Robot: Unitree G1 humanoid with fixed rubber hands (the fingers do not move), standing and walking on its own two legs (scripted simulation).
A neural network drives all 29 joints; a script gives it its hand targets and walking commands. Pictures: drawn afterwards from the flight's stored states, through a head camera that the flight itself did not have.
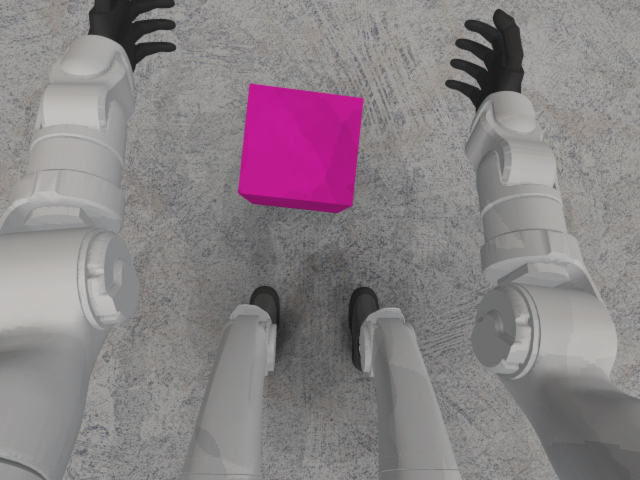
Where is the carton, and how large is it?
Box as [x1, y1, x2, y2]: [238, 84, 363, 212]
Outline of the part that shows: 249,84 238,192 252,203 331,212 338,212 350,206 352,203 363,98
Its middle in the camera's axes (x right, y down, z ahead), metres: -0.04 -0.17 +0.84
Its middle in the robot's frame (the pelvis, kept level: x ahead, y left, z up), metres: +0.52 +0.03 -0.53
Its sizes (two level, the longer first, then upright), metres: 0.210 0.200 0.250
